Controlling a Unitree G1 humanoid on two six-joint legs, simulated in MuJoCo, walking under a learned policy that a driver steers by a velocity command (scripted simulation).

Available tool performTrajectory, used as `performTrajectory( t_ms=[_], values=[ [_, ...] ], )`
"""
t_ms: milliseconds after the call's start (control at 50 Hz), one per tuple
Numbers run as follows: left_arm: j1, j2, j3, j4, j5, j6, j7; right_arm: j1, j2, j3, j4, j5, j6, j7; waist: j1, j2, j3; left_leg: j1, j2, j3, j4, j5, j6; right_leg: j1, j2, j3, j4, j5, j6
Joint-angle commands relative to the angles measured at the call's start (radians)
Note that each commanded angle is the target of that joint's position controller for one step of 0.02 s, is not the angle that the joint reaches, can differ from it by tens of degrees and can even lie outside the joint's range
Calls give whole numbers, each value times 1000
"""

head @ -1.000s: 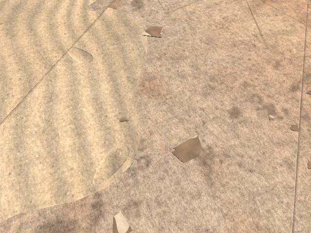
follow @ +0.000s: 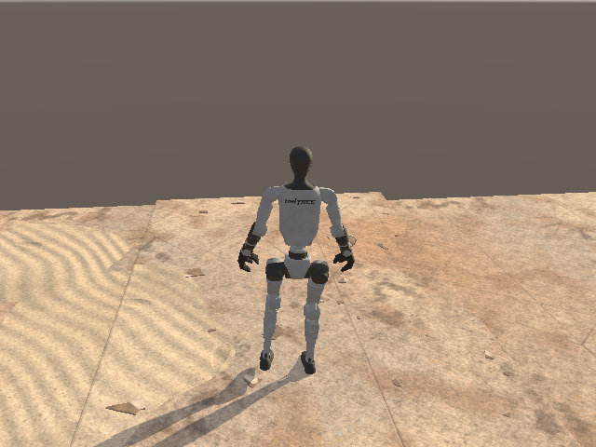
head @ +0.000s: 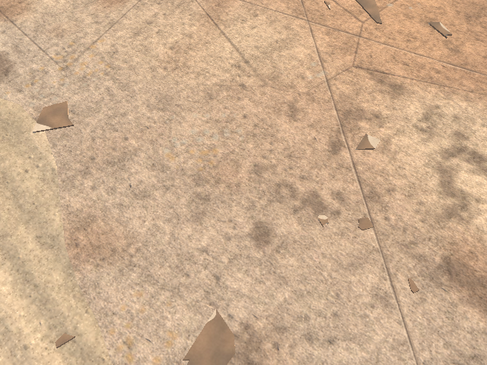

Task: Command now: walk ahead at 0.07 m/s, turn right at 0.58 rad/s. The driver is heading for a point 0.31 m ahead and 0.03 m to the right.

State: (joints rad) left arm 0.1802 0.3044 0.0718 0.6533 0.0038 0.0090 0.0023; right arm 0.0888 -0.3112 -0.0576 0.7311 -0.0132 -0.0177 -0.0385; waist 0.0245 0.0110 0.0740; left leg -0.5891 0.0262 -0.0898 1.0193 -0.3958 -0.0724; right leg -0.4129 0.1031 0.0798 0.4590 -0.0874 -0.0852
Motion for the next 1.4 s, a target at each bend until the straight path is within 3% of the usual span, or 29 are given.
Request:
performTrajectory(
  t_ms=[20, 160, 220, 240, 260, 280, 300, 360, 460, 580, 620, 640, 660, 680, 720, 760, 820, 900, 1020, 1060, 1120, 1140, 1180, 1240, 1320, 1340, 1360, 1380, 1400],
  values=[
    [-32, 174, 51, -84, -9, 1, 25, 90, -75, -20, -29, 1, 8, -6, -38, -94, -234, 81, -15, -11, -87, 82, -17, 129, -242, 286, -128, 114, -162],
    [-21, 162, 51, -92, -10, 28, 27, 25, -84, -24, -58, 15, -13, 13, -3, -168, -185, 164, -55, -25, -341, 78, 1, 151, -218, 408, -97, -58, -125],
    [-33, 141, 43, -98, -26, 39, 29, 99, -103, -38, -38, 14, -27, 24, -50, -155, -185, 348, -24, -14, -633, 237, 48, 128, -161, 411, -6, -27, -64],
    [12, 93, 30, -99, -22, 40, 28, 115, -168, -54, -44, -3, -23, 20, -26, -10, -212, 464, 165, -159, -683, 292, 118, 33, -86, 314, 150, -263, -7],
    [12, 96, 33, -135, -32, 32, 25, 96, -238, -70, -35, -33, -8, 18, 13, 294, -148, 470, 333, -391, -727, 474, 281, -176, 74, 90, 329, -505, 55],
    [30, 186, 59, -113, -8, 21, 22, 62, -177, -59, -65, -36, -10, 16, -6, 229, -151, 444, 390, -422, -718, 530, 344, -202, 6, 91, 568, -526, 101],
    [44, 212, 74, -88, -17, 23, 19, 28, -128, -45, -82, -26, -8, 10, 4, 150, -149, 429, 340, -319, -693, 538, 314, -192, -13, 86, 659, -465, 118],
    [63, 134, 58, -61, -21, 53, 22, -4, -90, -30, -89, 6, 2, 0, 1, 115, -110, 441, 228, -124, -671, 536, 253, -223, -41, 36, 763, -346, 170],
    [-50, 82, 32, -123, -28, 50, 8, 60, -135, -50, -74, -2, 27, -7, -68, 176, -134, 543, 239, -29, -675, 559, 282, -182, -106, -49, 516, -313, 194],
    [-24, 100, 38, -132, -26, 58, -16, 43, -184, -71, -66, 28, 27, 16, -55, 195, -147, 502, 284, 31, -634, 562, 264, 32, -110, -133, 206, -263, 133],
    [47, 104, 49, -106, -24, 59, -18, 40, -164, -67, -53, 47, 23, 17, -10, 158, -153, 437, 256, 88, -537, 487, 197, 187, -79, -153, -6, -98, 74],
    [86, 147, 65, -99, -23, 57, -8, 97, -124, -57, -31, 35, 19, 22, -7, 40, -170, 318, 206, 163, -400, 342, 117, 341, -122, -53, -81, 77, 32],
    [112, 283, 93, -119, -17, 51, 11, 90, -41, -26, -78, -29, 16, 29, -35, -321, -187, 3, 66, 245, -67, -202, 6, 523, -409, 336, -62, 512, -104],
    [116, 266, 81, -134, 20, 28, -2, -15, -85, -38, -111, -15, 11, 19, 43, -272, -229, -88, -11, 86, 118, -309, -13, 433, -500, 449, -84, 522, -282],
    [31, 187, 56, -116, 11, -1, 0, -18, -127, -54, -91, 19, 18, 8, 4, -142, -167, -90, 32, 34, 171, -155, 8, 367, -391, 277, -105, 326, -197],
    [-51, 112, 23, -115, -9, 0, 13, 42, -120, -56, -47, 9, 31, 2, -30, -140, -163, -21, 42, 46, 134, -31, -8, 314, -325, 171, -102, 315, -137],
    [-74, 35, -11, -87, 17, -7, 20, 96, -66, -36, -15, 19, 34, 17, -53, -144, -186, 132, 49, 58, -11, 69, -24, 268, -278, 66, -113, 305, -119],
    [-55, 73, -6, -34, 32, -9, 15, 46, -63, -16, -27, 20, 39, 28, -4, -156, -127, 257, 52, 78, -271, 46, -12, 231, -303, 77, -139, 113, -132],
    [-60, 134, 19, 9, -7, 8, 27, 96, -101, -23, -36, 19, 33, 28, -35, -97, -73, 289, 19, 109, -494, 201, 52, 251, -331, 102, -60, 109, -105],
    [-27, 105, 22, -1, 13, 1, 36, 93, -184, -44, -47, 17, 29, 25, 11, 76, -102, 340, 95, -24, -496, 581, 124, 212, -201, -26, 65, -22, -8],
    [-158, 39, 15, -47, 12, 2, 42, 181, -175, -51, -36, 16, 20, 18, -72, 253, -135, 464, 268, -382, -686, 407, 348, -37, -13, -101, 378, -452, 90],
    [-167, 51, 21, -55, -2, -1, 29, 232, -180, -55, -26, 15, 5, 18, -100, 237, -136, 516, 301, -451, -733, 235, 386, -140, -27, -42, 541, -590, 87],
    [-141, 63, 28, -51, -25, -20, 1, 190, -167, -53, -31, 37, -13, 14, -56, 133, -87, 508, 262, -421, -767, -124, 329, -220, -102, 10, 502, -485, 65],
    [-159, 29, 18, -43, -19, -59, -22, 145, -174, -55, -50, 38, 12, 2, -57, 158, -70, 409, 169, -326, -778, -122, 276, -52, -70, -53, 265, -390, 88],
    [23, 57, 39, 27, -32, -77, -28, 92, -148, -48, -94, 42, 29, 6, 36, 133, -108, 199, 73, -266, -687, -136, 219, 337, -42, -106, -50, -112, 96],
    [119, 84, 50, 50, -29, -78, -18, 86, -101, -35, -104, 39, 25, 8, 72, 78, -129, 75, 26, -227, -561, -176, 172, 489, -114, -42, -67, -150, 84],
    [235, 145, 60, 60, -12, -78, -2, 94, 4, -5, -117, 26, 19, 17, 92, -146, -176, -59, -74, -95, -205, -210, 100, 595, -355, 246, -168, -372, 20],
    [201, 244, 73, 54, 28, -85, -14, 87, -40, -17, -187, 56, 2, 15, 47, -276, -86, -247, -67, -102, -36, -199, 96, 474, -531, 626, -302, -674, -116],
    [126, 189, 59, 38, 14, -98, -11, 85, -105, -34, -167, 61, -7, 14, 18, -200, 8, -306, -4, -116, 73, -111, 97, 428, -523, 610, -336, -768, -141]
  ],
)
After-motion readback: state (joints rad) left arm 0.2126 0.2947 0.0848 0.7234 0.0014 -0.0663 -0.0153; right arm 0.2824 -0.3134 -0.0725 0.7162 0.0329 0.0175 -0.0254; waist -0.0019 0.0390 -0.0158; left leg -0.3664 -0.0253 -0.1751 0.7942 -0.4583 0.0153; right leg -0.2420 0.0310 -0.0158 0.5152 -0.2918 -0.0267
